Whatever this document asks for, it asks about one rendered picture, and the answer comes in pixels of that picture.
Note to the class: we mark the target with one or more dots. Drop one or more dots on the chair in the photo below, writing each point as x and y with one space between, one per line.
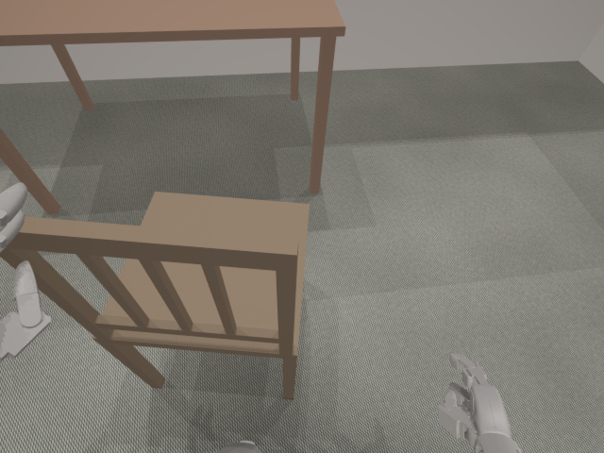
202 273

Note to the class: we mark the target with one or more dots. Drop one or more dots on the robot right forearm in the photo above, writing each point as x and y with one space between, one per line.
495 443

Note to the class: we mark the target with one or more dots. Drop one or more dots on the table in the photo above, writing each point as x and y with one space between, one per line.
59 22

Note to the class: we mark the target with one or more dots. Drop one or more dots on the robot right hand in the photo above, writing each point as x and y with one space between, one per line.
480 411

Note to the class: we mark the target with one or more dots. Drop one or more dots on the robot left hand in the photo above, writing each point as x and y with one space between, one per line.
17 331

